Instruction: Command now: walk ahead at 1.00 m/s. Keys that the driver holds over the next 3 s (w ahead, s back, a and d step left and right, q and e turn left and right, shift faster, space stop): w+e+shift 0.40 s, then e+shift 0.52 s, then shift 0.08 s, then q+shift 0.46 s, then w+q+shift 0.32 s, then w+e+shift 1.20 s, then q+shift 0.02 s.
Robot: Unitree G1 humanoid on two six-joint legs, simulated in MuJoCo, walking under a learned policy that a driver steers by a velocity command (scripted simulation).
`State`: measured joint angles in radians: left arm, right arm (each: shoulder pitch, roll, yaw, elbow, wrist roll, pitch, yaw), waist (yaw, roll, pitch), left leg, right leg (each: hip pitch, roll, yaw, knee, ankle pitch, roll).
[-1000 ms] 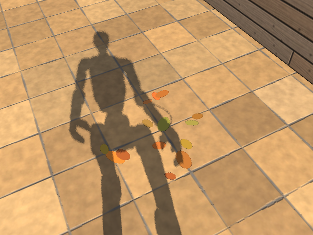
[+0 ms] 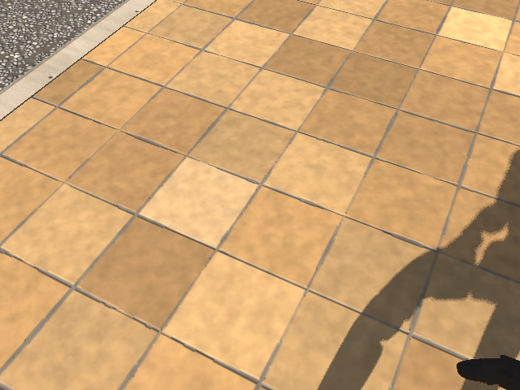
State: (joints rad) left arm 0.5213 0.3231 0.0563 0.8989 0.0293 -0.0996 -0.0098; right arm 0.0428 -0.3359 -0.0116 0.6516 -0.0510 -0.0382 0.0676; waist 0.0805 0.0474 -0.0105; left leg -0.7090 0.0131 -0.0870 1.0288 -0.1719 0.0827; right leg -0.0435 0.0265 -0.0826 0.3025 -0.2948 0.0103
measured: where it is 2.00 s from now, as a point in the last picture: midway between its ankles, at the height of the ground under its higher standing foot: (327, 245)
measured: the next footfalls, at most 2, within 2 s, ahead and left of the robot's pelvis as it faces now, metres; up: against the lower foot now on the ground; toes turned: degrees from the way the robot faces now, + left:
left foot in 0.16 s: +0.35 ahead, +0.12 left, +0.00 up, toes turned -3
right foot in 0.58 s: +0.72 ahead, -0.14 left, +0.00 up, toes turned -25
